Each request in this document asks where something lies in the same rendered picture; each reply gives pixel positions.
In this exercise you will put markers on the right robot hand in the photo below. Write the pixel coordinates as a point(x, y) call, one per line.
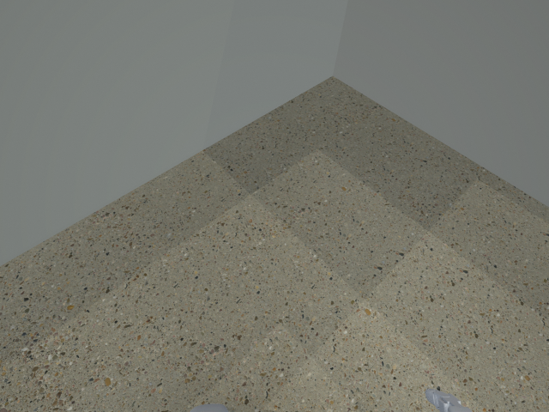
point(445, 402)

